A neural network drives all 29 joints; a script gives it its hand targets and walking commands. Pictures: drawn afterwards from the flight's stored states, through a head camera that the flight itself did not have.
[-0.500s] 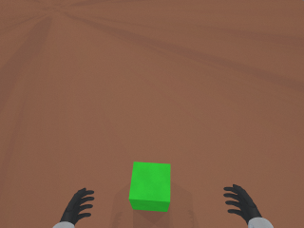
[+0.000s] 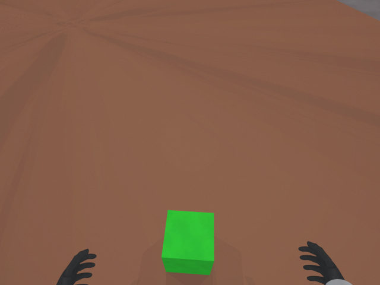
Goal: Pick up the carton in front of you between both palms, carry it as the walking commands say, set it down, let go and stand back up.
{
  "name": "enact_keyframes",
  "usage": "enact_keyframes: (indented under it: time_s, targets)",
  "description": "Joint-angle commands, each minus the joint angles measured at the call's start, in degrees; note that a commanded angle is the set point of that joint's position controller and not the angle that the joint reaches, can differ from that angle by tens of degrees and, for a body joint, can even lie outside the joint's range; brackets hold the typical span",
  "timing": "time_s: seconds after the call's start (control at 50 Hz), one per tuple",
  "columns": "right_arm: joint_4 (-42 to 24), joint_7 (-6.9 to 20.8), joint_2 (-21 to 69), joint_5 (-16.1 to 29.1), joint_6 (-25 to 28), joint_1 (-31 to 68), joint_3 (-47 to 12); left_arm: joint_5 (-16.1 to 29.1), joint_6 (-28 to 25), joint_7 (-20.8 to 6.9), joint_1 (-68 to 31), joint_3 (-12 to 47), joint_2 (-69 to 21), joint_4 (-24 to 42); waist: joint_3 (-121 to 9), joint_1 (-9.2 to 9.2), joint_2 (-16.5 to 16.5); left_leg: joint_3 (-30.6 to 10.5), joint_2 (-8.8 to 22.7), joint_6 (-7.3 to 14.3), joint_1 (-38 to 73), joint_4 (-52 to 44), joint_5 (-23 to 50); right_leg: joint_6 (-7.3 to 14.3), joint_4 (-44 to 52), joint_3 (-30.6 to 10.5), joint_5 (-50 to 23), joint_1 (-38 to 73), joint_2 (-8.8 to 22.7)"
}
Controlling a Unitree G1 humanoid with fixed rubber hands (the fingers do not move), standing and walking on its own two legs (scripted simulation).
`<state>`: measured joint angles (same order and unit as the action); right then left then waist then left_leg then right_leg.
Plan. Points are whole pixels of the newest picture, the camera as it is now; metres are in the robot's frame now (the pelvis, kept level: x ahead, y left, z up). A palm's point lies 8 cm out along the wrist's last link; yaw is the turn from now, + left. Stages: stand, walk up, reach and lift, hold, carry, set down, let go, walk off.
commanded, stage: stand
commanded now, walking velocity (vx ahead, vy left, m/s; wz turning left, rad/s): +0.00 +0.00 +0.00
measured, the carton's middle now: (189, 243) +0.41 +0.02 -0.65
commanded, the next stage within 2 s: none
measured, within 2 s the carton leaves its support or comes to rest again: neither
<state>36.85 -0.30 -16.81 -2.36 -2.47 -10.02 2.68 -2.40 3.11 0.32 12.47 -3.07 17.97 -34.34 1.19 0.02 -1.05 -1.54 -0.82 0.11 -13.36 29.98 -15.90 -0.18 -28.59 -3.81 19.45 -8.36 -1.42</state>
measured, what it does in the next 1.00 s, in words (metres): stands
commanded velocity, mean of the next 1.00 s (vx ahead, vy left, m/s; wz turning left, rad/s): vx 0.00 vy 0.00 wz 0.00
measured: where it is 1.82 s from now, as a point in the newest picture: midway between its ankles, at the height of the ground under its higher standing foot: outside the picture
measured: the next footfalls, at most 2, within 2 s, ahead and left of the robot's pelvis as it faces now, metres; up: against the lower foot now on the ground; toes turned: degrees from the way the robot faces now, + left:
none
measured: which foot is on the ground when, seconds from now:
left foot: down 0.00-1.00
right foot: down 0.00-1.00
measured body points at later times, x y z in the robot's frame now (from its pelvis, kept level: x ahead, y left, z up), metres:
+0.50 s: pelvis +0.01 +0.01 +0.00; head +0.01 +0.01 +0.45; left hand +0.13 +0.30 -0.10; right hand +0.14 -0.29 -0.09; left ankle +0.00 +0.12 -0.74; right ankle -0.04 -0.12 -0.74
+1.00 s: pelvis -0.01 +0.00 +0.01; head -0.01 +0.01 +0.46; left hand +0.10 +0.31 -0.11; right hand +0.10 -0.31 -0.10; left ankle +0.00 +0.12 -0.74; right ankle -0.04 -0.12 -0.74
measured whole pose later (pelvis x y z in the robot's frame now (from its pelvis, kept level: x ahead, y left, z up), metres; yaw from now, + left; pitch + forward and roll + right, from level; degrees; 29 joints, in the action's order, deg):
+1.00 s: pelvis -0.01 +0.00 +0.01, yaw +0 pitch -2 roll +0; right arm 56.4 -1.0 -21.1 -1.3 0.6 -7.5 0.9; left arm -1.4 -0.1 1.0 10.2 -0.5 21.3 -52.9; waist 1.1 0.2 -0.7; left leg -1.4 -1.1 0.5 -8.9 22.8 -11.6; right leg -0.5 -21.3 -4.0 15.0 -3.9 -0.8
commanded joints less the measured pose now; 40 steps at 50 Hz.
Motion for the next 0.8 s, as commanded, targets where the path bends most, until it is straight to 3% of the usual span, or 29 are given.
enact_keyframes:
  time_s: [0.0,0.1,0.32,0.78]
  targets:
    - [-2.0,-0.4,-7.8,-0.1,2.2,3.4,1.8,0.0,-1.9,0.4,-1.7,-1.6,7.0,2.5,-4.1,-0.11,1.5,-3.4,4.3,0.5,4.4,-3.4,12.4,-0.8,4.4,-1.4,-12.8,-4.6,3.6]
    - [1.5,-0.9,-9.6,0.0,2.9,3.0,1.6,0.2,-2.7,1.0,-1.3,-1.3,8.6,-0.6,-5.3,0.17,1.4,-3.7,5.0,0.7,5.9,-2.6,18.3,-0.5,4.1,-1.8,-17.6,-3.0,4.3]
    - [6.4,-1.2,-11.2,0.3,3.4,3.3,0.9,0.6,-3.2,1.4,-1.5,-0.6,10.1,-5.8,-4.3,0.12,1.3,-4.4,5.4,0.9,6.5,-4.1,20.2,-0.1,5.1,-2.5,-19.4,-1.3,5.1]
    - [14.4,-1.0,-13.2,0.8,3.7,4.6,0.3,0.9,-3.7,1.1,-3.3,0.4,11.8,-13.5,-1.4,0.14,1.0,-5.6,6.2,1.0,7.3,-9.1,14.2,0.5,9.8,-4.0,-14.1,-0.3,6.3]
